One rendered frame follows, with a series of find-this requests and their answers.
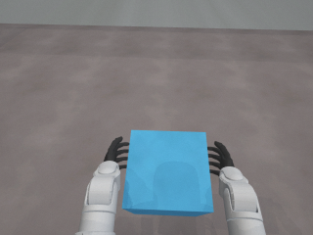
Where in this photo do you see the robot left hand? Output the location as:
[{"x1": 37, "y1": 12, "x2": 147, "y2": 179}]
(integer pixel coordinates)
[{"x1": 104, "y1": 136, "x2": 130, "y2": 169}]

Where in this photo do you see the robot left forearm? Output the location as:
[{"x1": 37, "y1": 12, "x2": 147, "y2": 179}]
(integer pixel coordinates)
[{"x1": 74, "y1": 161, "x2": 120, "y2": 235}]

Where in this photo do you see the carton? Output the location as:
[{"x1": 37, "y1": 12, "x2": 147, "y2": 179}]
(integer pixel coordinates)
[{"x1": 121, "y1": 129, "x2": 214, "y2": 216}]

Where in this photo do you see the robot right forearm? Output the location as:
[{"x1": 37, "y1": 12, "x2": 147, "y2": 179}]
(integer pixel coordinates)
[{"x1": 218, "y1": 166, "x2": 266, "y2": 235}]

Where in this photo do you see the robot right hand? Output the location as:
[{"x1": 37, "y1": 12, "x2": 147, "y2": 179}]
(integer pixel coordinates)
[{"x1": 207, "y1": 141, "x2": 235, "y2": 176}]

